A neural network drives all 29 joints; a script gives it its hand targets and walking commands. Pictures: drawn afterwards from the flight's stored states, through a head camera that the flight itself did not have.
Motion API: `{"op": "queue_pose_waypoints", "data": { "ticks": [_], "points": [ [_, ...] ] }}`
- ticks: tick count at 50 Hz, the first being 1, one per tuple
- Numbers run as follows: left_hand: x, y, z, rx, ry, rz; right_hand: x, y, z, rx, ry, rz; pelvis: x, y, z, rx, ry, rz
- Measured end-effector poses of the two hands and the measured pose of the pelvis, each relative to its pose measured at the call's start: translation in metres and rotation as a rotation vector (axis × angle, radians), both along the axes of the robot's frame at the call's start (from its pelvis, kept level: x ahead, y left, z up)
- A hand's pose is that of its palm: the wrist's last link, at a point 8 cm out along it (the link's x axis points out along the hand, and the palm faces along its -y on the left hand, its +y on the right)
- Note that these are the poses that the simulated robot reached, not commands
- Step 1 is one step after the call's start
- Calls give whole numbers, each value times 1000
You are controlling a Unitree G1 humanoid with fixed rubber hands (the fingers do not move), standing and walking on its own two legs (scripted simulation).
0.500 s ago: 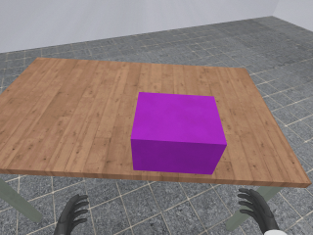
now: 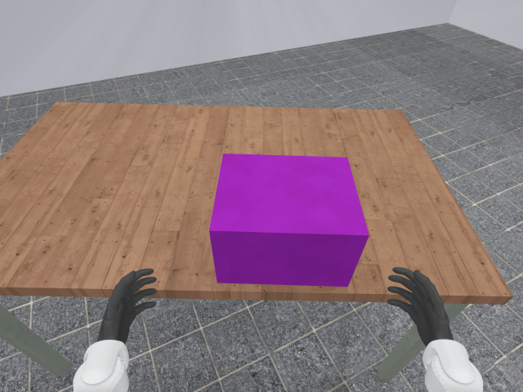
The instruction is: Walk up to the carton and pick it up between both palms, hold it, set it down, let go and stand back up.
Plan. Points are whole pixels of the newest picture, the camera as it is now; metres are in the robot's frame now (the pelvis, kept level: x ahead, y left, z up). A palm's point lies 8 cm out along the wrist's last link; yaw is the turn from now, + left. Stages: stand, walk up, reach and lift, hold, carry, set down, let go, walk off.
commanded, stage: reach and lift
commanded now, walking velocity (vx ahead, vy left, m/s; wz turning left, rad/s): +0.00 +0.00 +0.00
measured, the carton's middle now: (283, 218) +0.46 -0.03 -0.02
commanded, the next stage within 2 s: none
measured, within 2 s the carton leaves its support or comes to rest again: neither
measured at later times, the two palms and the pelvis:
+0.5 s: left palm (129, 255) +0.31 +0.22 +0.06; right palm (430, 266) +0.30 -0.25 +0.06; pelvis -0.01 +0.00 +0.00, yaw -1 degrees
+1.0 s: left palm (134, 196) +0.39 +0.22 +0.12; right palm (425, 205) +0.38 -0.25 +0.11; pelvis -0.01 +0.00 +0.00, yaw +0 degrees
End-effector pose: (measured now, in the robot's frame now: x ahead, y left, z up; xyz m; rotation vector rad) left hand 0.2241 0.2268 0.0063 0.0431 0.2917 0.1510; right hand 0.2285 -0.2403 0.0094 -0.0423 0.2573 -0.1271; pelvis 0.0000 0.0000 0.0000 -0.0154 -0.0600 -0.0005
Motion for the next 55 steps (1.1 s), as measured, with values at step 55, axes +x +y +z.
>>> {"op": "queue_pose_waypoints", "data": {
  "ticks": [55],
  "points": [
    [174,-10,123,-1,-16,-61,164,-6,116,16,-3,3,-8,-5,0,-2,135,3]
  ]
}}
